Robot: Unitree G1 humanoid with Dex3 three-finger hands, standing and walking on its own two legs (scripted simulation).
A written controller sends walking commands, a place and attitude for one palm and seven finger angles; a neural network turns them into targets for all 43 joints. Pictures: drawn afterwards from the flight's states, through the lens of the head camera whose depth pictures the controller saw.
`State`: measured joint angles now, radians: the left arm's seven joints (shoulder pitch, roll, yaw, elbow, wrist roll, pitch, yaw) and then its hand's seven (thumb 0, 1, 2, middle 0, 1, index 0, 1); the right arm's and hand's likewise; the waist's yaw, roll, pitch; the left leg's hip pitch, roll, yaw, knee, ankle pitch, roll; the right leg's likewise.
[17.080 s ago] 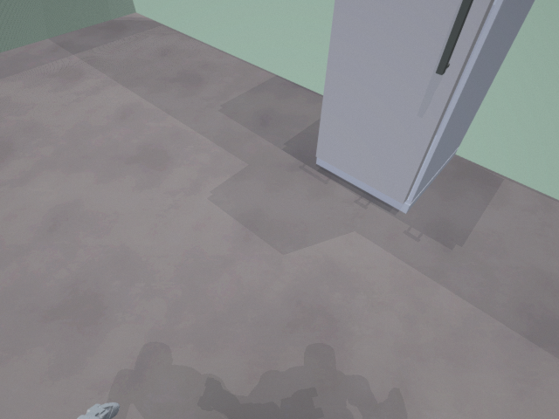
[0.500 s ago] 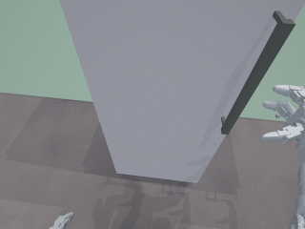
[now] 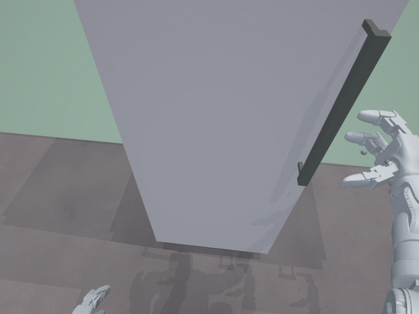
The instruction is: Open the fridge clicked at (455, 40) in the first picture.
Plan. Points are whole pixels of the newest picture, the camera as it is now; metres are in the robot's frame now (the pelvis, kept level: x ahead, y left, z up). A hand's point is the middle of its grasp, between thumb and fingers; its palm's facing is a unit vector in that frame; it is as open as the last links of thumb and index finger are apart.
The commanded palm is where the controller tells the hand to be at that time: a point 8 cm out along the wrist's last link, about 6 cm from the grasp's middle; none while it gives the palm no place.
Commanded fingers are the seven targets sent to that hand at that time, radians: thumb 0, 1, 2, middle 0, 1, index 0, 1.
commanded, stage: move the hooked fingers beside the handle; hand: right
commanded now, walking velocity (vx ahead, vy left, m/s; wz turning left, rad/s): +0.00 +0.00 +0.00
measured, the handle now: (328, 121) +0.46 -0.19 +0.15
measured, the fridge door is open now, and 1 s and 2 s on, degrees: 0 0 0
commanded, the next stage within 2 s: feel for the door with the fingertips in 1.18 s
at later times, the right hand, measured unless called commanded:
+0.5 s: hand (362, 161) +0.38 -0.24 +0.13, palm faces +0.06 +1.00 -0.03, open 14.0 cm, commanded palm +0.36 -0.28 +0.13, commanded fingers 0.00 0.50 -0.30 0.30 1.20 0.30 1.20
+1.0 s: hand (364, 152) +0.40 -0.24 +0.13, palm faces +0.04 +1.00 -0.03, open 14.0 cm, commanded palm +0.36 -0.29 +0.13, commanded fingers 0.00 0.50 -0.30 0.30 1.20 0.30 1.20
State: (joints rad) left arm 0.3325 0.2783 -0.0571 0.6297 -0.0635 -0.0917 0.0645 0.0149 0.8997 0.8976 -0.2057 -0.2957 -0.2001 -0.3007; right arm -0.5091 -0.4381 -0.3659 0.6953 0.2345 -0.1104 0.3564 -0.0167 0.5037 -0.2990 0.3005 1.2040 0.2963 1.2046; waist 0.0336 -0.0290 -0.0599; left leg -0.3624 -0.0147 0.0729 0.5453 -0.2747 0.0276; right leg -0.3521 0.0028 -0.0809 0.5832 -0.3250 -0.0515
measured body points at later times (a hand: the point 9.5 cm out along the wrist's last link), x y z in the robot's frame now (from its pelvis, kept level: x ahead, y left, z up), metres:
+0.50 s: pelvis -0.01 +0.01 +0.00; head +0.02 +0.01 +0.45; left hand +0.11 +0.26 -0.10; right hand +0.37 -0.29 +0.13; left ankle +0.00 +0.10 -0.73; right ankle -0.02 -0.08 -0.73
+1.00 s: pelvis +0.00 +0.01 +0.00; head +0.03 +0.01 +0.45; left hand +0.09 +0.27 -0.11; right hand +0.39 -0.30 +0.14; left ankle +0.00 +0.10 -0.73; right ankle -0.02 -0.08 -0.73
